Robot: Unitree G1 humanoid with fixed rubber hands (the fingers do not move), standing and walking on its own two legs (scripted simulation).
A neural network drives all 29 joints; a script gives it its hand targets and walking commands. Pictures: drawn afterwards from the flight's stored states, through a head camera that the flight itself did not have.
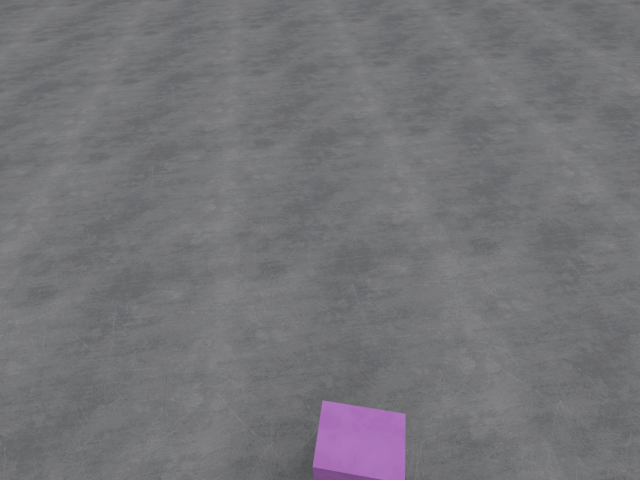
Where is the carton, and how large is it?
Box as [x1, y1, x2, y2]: [313, 401, 405, 479]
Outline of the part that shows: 322,401 313,461 314,479 404,479 405,414 329,401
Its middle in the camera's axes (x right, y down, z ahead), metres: +0.11 +0.56 +1.02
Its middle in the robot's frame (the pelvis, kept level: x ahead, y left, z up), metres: +0.34 -0.06 -0.66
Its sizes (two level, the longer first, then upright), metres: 0.214 0.155 0.214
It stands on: the floor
